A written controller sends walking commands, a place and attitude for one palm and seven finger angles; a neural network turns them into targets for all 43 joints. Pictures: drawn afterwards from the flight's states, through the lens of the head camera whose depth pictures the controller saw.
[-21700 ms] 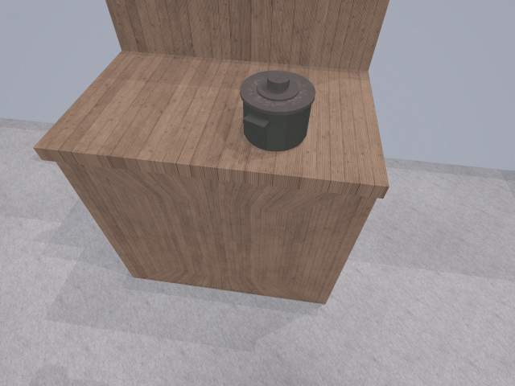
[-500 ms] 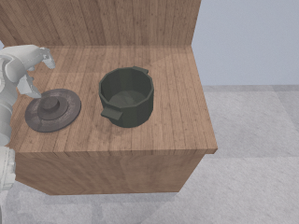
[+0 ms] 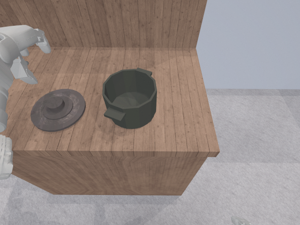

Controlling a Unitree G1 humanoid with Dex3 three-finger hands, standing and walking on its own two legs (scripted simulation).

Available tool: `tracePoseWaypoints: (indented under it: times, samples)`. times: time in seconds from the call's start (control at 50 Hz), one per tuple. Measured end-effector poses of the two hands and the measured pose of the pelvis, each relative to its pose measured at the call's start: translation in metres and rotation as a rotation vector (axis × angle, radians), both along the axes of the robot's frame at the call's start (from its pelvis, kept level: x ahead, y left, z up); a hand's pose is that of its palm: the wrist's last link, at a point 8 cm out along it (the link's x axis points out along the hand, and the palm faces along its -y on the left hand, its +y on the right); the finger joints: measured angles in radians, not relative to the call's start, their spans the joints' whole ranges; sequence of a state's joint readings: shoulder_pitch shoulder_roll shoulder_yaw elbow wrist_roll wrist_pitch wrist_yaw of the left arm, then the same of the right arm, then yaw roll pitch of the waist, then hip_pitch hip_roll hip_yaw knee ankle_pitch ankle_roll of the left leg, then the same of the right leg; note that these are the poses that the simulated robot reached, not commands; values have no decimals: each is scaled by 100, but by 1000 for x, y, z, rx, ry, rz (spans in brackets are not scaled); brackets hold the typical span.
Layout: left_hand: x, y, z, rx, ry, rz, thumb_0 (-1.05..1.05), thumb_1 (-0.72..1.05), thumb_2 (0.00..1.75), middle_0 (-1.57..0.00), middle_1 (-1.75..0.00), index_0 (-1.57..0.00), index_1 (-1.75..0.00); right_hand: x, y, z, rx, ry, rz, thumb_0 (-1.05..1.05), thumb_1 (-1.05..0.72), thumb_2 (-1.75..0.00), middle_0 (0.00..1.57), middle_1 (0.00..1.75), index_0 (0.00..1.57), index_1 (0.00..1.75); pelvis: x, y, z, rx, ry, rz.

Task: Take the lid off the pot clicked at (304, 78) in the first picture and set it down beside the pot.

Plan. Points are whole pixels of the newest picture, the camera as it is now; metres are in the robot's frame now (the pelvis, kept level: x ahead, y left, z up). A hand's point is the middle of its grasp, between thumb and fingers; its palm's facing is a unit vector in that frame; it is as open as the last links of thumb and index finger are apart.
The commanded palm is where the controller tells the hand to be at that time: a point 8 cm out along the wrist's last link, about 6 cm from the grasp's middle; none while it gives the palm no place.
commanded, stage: raise the empty hand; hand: left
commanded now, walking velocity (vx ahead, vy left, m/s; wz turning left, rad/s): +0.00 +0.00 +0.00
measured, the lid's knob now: (55, 103) +0.46 +0.30 +0.02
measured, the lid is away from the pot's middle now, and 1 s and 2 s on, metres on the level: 0.24 0.24 0.24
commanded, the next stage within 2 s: draw the hand back to the body in 0.04 s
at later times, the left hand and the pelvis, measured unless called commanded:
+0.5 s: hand (22, 76) +0.42 +0.30 +0.18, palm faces -0.28 -0.06 -0.96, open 11.0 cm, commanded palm +0.39 +0.30 +0.24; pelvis +0.00 +0.00 +0.00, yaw +0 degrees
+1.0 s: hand (30, 70) +0.38 +0.24 +0.23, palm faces +0.41 -0.88 -0.24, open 10.6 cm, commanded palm +0.32 +0.28 +0.23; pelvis +0.01 -0.02 +0.00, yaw -2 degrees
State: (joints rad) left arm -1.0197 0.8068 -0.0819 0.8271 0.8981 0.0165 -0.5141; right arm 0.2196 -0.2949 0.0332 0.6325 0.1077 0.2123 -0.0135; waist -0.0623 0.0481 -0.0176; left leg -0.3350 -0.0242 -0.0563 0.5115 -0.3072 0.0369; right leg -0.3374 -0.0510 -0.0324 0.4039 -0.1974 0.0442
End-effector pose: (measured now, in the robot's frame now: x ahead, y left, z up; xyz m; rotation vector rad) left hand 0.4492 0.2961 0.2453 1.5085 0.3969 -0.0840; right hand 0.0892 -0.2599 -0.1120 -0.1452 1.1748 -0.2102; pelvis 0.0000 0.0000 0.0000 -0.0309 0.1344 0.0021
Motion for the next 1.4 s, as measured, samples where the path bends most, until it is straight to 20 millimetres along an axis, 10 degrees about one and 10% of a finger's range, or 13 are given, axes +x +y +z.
tracePoseWaypoints:
  times: [0.34, 0.64, 0.76, 0.86, 1.16, 1.4]
  samples:
    - [-12, 1, -7, 3, 2, -7, 0, -2, 69, -38, -83, -38, -83, -10, -7, 0, 16, 11, -24, 0, -91, -90, 20, 30, 20, 30, -2, -5, 0, 2, -4, -8]
    - [-62, 0, -11, 3, -40, -49, 0, -2, 69, -38, -83, -38, -83, 38, 9, 7, 51, -118, 77, 0, -91, -90, 20, 30, 20, 30, -8, -4, 1, 4, -41, 9]
    - [-83, -16, -16, -805, -543, -73, 0, -2, 69, -38, -83, -38, -83, 53, 23, 18, 23, -248, 130, 0, -91, -90, 20, 30, 20, 30, -6, -9, 2, 11, -101, -14]
    - [-94, -21, -15, -1052, -806, -5, 0, -1, 69, -38, -82, -38, -82, 56, 21, 25, -11, -316, 120, 0, -91, -90, 21, 30, 20, 30, 3, -15, 2, 9, -129, -28]
    - [-140, -19, -13, -1085, -958, 72, 0, 26, 76, -32, -66, -32, -67, 52, -21, 19, -57, -310, 79, 1, -91, -90, 21, 30, 20, 30, 13, -28, 2, 11, -145, -30]
    - [-174, -26, -20, -1082, -962, 81, 1, 53, 82, -27, -51, -27, -51, 73, -10, 28, -27, -411, 107, 1, -91, -90, 20, 30, 20, 30, 6, -32, 2, 15, -166, -31]
